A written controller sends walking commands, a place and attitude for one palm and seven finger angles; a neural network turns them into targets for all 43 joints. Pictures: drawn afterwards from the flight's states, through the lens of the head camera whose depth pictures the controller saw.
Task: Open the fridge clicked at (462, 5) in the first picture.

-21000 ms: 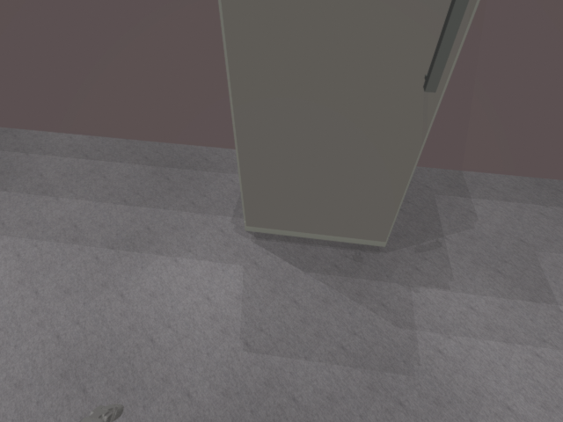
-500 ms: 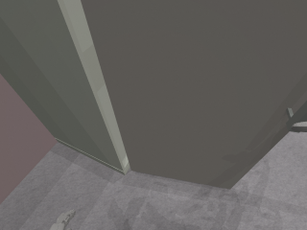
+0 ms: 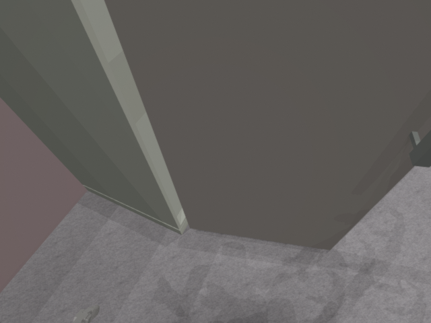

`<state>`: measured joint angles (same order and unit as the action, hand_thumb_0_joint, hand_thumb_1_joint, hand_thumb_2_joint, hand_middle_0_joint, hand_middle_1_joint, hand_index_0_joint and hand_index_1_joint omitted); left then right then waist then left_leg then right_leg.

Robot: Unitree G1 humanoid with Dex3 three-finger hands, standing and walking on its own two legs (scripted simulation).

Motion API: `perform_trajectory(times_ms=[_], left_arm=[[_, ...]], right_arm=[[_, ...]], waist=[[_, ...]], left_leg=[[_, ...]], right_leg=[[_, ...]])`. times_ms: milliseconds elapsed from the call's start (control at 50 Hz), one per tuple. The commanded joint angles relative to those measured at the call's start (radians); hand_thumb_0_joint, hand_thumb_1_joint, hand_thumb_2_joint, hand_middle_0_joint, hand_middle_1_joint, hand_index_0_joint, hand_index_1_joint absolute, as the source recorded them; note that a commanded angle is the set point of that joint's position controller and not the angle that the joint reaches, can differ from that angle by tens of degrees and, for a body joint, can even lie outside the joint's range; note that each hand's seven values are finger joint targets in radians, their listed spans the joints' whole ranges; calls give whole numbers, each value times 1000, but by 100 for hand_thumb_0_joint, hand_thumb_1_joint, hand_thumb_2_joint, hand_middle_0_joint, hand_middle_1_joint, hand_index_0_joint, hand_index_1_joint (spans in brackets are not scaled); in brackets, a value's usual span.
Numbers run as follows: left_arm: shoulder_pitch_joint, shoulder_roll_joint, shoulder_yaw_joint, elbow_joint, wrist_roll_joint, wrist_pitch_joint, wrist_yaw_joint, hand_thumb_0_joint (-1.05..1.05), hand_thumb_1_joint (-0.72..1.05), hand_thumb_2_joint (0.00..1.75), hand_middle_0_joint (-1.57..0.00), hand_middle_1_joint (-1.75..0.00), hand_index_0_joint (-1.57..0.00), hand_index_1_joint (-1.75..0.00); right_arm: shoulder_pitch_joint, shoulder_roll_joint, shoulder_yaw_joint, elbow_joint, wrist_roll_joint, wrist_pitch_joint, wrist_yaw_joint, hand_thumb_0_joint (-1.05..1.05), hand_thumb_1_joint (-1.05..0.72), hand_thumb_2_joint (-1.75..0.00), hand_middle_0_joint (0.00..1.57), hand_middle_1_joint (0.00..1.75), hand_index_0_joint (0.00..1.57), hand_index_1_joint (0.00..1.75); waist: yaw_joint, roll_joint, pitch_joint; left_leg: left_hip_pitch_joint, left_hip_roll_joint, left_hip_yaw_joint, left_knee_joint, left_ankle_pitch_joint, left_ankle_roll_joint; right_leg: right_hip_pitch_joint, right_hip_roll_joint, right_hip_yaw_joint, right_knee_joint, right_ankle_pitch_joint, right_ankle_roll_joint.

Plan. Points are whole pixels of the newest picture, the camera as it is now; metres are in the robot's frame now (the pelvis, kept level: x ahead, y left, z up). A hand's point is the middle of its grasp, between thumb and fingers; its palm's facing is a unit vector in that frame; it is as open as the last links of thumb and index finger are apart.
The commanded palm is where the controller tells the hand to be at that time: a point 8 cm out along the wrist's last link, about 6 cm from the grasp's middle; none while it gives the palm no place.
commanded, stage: slip the hand off the handle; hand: right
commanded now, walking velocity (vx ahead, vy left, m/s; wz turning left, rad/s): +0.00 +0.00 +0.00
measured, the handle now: out of the picture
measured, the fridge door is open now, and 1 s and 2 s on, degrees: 75 75 75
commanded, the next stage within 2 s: draw the hand back to the body in 0.78 s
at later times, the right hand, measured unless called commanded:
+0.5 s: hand out of the picture +0.31 -0.42 +0.16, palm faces +0.48 +0.84 -0.24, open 14.6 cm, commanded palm +0.26 -0.44 +0.17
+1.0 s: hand out of the picture +0.26 -0.38 +0.17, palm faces +0.42 +0.90 -0.10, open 14.7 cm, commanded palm +0.21 -0.41 +0.18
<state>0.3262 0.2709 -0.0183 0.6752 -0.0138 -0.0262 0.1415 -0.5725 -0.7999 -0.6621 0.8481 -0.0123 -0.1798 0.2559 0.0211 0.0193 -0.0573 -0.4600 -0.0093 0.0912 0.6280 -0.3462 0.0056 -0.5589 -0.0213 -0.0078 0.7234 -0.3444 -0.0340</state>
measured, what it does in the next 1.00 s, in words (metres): stands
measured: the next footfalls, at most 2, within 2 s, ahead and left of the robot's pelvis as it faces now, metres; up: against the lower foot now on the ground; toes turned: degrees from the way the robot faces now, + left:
none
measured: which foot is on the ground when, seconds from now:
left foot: down 0.00-1.00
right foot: down 0.00-1.00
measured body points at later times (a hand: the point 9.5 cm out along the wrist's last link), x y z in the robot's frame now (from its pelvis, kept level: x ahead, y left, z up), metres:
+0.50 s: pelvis -0.01 -0.02 +0.00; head +0.02 -0.04 +0.45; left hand +0.11 +0.23 -0.09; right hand +0.28 -0.46 +0.17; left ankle -0.03 +0.12 -0.72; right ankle +0.00 -0.09 -0.72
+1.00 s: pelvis -0.01 +0.01 +0.01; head +0.00 +0.00 +0.46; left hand +0.17 +0.24 -0.08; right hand +0.23 -0.42 +0.18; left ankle -0.03 +0.12 -0.72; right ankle +0.00 -0.09 -0.72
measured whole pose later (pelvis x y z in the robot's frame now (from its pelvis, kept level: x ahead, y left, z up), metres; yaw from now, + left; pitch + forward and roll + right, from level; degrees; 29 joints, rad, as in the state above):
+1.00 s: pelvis -0.01 +0.01 +0.01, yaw -2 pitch +3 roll +2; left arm 0.23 0.24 -0.08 0.67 -0.05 -0.16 0.18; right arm -0.19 -0.59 -0.62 0.39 0.28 0.00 0.35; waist -0.06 -0.01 -0.04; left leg -0.28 0.00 0.12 0.56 -0.33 0.01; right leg -0.39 0.00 0.02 0.64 -0.31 -0.02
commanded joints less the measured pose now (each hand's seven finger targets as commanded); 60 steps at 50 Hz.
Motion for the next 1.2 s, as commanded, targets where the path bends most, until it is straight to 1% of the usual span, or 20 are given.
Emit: perform_trajectory(times_ms=[0,60,100,200,300,340,380,460,600,680,720,820,860,880,900,940,980,1020,1080,1180], left_arm=[[69,177,61,-93,6,-30,18,0,90,90,-20,-30,-20,-30],[78,189,60,-91,-2,-22,18,0,90,90,-20,-30,-20,-30],[77,190,59,-112,-7,-20,14,0,90,90,-20,-30,-20,-30],[55,186,70,-162,-10,-25,-2,0,90,90,-20,-30,-20,-30],[12,169,67,-167,-8,-49,-2,0,90,90,-20,-30,-20,-30],[-3,164,63,-161,-11,-64,2,0,90,90,-20,-30,-20,-30],[-14,164,59,-169,-12,-75,8,0,90,90,-20,-30,-20,-30],[-54,139,47,-187,-10,-103,7,0,90,90,-20,-30,-20,-30],[-94,128,34,-180,-14,-134,15,0,90,90,-20,-30,-20,-30],[-112,129,30,-184,-20,-140,16,0,90,90,-20,-30,-20,-30],[-125,127,26,-188,-21,-146,17,0,90,90,-20,-30,-20,-30],[-127,121,18,-169,-8,-165,27,0,90,90,-20,-30,-20,-30],[-120,123,19,-150,-6,-172,34,0,90,90,-20,-30,-20,-30],[-111,128,20,-140,-7,-170,38,0,90,90,-20,-30,-20,-30],[-143,141,10,-144,-45,-176,49,0,90,90,-20,-30,-20,-30],[-160,140,7,-157,-54,-195,66,0,90,90,-20,-30,-20,-30],[-165,135,-2,-185,-63,-211,65,0,90,90,-20,-30,-20,-30],[-160,136,-5,-197,-70,-221,55,0,90,90,-20,-30,-20,-30],[-150,133,4,-232,-66,-233,23,0,90,90,-20,-30,-20,-30],[-147,130,19,-263,-72,-235,-19,0,90,90,-20,-30,-20,-30]], right_arm=[[-348,-446,-68,-245,33,-120,11,0,55,-20,25,115,25,115],[-279,-467,-99,-109,55,-91,37,0,55,-20,25,115,25,115],[-225,-448,-92,-103,77,-68,64,0,55,-20,25,115,25,115],[-116,-416,-98,-314,94,-64,56,0,55,-20,25,115,25,115],[-55,-301,-93,-505,155,-93,-6,0,55,-20,25,115,25,115],[-28,-263,-82,-516,164,-71,-21,0,55,-20,25,115,25,115],[15,-294,-105,-559,154,-32,-33,0,55,-20,25,115,25,115],[37,-223,-41,-713,132,25,-55,0,55,-20,25,115,25,115],[148,-96,5,-732,178,64,-68,0,55,-20,25,115,25,115],[183,-100,0,-743,180,106,-62,0,55,-20,25,115,25,115],[149,-95,19,-769,167,114,-61,0,55,-20,25,115,25,115],[78,-130,9,-833,150,58,-80,0,55,-20,25,115,25,115],[79,-159,-25,-786,156,35,-77,0,55,-20,25,115,25,115],[97,-197,-59,-747,164,32,-72,0,55,-20,25,115,25,115],[138,-97,-27,-608,333,100,51,0,55,-20,25,115,25,115],[59,-190,-66,-682,370,135,166,0,55,-20,25,115,25,115],[132,-197,-72,-671,417,182,251,0,55,-20,25,115,25,115],[173,-212,-64,-652,428,231,325,0,55,-20,25,115,25,115],[294,-263,-136,-693,425,259,315,0,55,-20,25,115,25,115],[486,-165,-178,-691,475,271,252,0,55,-20,25,115,25,115]], waist=[[-1,-256,-368],[-10,-173,-293],[-30,-150,-303],[-53,-195,-335],[-42,-196,-309],[-44,-200,-276],[-61,-217,-281],[-57,-278,-272],[-51,-159,-173],[-65,-145,-152],[-55,-157,-146],[-45,-200,-175],[-44,-180,-181],[-49,-146,-175],[-21,-127,-226],[-52,-182,-280],[-63,-201,-295],[-61,-203,-242],[-93,-145,-181],[-100,-51,-134]], left_leg=[[-3,-35,-40,-50,248,23],[-6,-32,-34,-61,212,16],[29,-31,-33,-60,236,16],[15,-41,-24,-54,234,22],[-15,-48,-16,-59,164,21],[-17,-42,-14,-63,136,22],[16,-37,-14,-67,135,26],[13,-30,-9,-69,136,27],[38,-29,-6,-98,130,27],[64,-24,-6,-109,131,30],[54,-21,-9,-110,125,28],[57,-24,-18,-109,122,32],[63,-23,-23,-111,128,29],[83,-23,-26,-118,131,26],[171,-13,-36,-145,175,27],[236,-8,-42,-146,254,24],[279,-9,-47,-143,350,25],[275,-7,-44,-145,422,21],[277,-8,-44,-142,446,15],[259,13,-65,-144,437,-11]], right_leg=[[331,19,46,-61,428,-6],[248,18,45,-79,355,-8],[228,22,37,-87,360,-10],[299,14,46,-92,439,-5],[352,4,80,-118,386,8],[341,3,94,-140,327,12],[332,8,91,-152,320,14],[389,-2,116,-173,360,33],[353,5,121,-202,253,32],[332,13,110,-212,227,31],[334,16,106,-214,215,27],[361,26,101,-197,217,23],[352,31,89,-184,219,16],[322,34,78,-174,215,11],[352,29,79,-193,204,14],[380,39,72,-182,264,3],[392,45,59,-178,332,-3],[390,43,60,-184,391,-8],[346,43,60,-183,417,-11],[283,39,47,-174,331,1]])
